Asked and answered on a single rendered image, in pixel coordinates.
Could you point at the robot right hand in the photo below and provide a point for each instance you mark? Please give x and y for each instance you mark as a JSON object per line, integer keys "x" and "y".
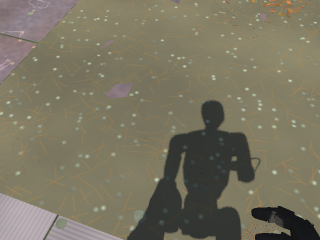
{"x": 300, "y": 229}

